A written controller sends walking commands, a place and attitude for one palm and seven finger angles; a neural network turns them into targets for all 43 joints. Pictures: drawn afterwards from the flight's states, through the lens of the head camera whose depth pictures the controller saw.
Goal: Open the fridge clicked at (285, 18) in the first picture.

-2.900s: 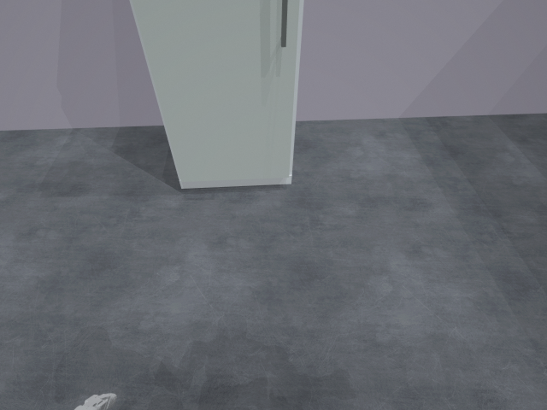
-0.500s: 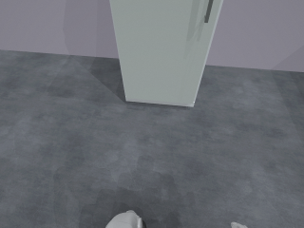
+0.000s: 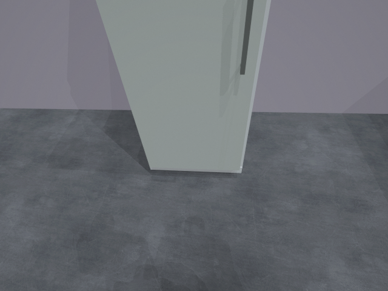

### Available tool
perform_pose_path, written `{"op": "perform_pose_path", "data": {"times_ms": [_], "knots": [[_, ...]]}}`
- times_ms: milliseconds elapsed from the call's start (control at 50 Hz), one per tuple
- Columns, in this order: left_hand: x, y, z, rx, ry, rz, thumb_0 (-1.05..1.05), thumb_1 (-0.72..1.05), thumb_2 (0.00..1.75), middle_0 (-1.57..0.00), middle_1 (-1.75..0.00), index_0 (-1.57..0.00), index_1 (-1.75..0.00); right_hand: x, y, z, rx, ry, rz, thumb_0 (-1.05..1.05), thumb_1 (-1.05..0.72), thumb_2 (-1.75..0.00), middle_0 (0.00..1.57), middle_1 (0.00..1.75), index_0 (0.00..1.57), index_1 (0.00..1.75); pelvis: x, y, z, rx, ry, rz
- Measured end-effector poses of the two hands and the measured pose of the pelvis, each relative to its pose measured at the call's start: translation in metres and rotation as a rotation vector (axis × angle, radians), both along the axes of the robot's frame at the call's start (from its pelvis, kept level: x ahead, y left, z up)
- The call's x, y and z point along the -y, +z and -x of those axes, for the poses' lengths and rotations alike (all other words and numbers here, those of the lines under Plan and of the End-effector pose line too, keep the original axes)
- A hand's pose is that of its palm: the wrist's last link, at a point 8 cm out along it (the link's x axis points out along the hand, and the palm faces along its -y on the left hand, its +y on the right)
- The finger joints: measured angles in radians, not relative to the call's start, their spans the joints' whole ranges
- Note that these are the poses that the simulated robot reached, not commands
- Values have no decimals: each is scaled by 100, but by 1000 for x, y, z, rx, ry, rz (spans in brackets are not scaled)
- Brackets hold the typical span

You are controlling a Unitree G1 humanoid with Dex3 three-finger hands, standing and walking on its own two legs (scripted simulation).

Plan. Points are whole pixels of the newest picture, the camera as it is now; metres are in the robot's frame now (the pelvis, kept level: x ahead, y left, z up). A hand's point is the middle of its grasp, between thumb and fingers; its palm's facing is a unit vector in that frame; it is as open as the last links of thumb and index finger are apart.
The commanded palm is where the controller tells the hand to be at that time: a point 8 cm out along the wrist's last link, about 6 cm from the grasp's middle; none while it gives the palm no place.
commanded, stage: take the last steps up to it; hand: right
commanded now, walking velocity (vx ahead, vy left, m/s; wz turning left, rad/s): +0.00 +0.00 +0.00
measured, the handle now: (247, 21) +0.85 -0.15 +0.18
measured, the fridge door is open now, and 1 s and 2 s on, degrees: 0 0 0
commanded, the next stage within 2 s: come to a stop and stand still in 0.88 s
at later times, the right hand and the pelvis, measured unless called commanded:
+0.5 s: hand (263, 267) +0.22 -0.15 -0.16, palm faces +0.08 +0.97 -0.21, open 7.2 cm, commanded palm none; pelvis +0.18 +0.04 +0.00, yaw -2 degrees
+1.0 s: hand (270, 211) +0.37 -0.19 -0.16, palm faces +0.10 +0.98 -0.19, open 7.3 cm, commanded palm none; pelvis +0.34 -0.01 +0.01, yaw -3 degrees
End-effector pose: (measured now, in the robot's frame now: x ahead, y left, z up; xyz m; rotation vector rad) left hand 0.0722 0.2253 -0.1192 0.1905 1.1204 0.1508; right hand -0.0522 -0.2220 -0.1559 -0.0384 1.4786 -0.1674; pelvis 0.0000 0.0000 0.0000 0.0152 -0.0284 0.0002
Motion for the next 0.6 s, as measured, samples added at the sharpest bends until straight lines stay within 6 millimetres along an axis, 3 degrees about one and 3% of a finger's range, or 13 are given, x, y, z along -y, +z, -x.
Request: {"op": "perform_pose_path", "data": {"times_ms": [180,260,320,360,400,500,600], "knots": [[-3,-8,48,-285,136,30,-1,94,90,-20,-30,-20,-29,3,17,-135,125,86,40,1,-92,-90,20,30,20,30,-4,9,-62,-14,25,14],[-3,-19,63,-408,186,87,0,93,90,-20,-30,-20,-29,-6,20,-201,196,134,75,1,-93,-90,20,30,20,30,-19,2,-93,-12,22,26],[-7,-34,61,-482,193,127,0,92,90,-20,-30,-20,-29,-17,17,-243,276,143,103,1,-92,-90,20,30,20,30,-33,-11,-117,-7,5,27],[-12,-37,45,-502,175,137,1,92,90,-20,-30,-20,-29,-23,19,-257,310,123,106,0,-92,-90,20,30,20,30,-37,-11,-130,-1,-10,16],[-17,-35,16,-473,155,133,1,91,90,-20,-30,-20,-29,-29,22,-262,310,101,102,0,-92,-90,20,30,20,30,-39,-6,-142,-1,-18,13],[-27,-25,-82,-295,99,105,1,91,90,-20,-30,-20,-29,-27,26,-257,235,51,107,-1,-94,-90,20,30,20,30,-38,5,-175,-14,-37,7],[-34,-13,-173,-175,23,34,2,95,90,-20,-30,-20,-29,-25,15,-244,134,-5,53,0,-93,-90,20,30,20,30,-24,5,-210,-15,-55,-6]]}}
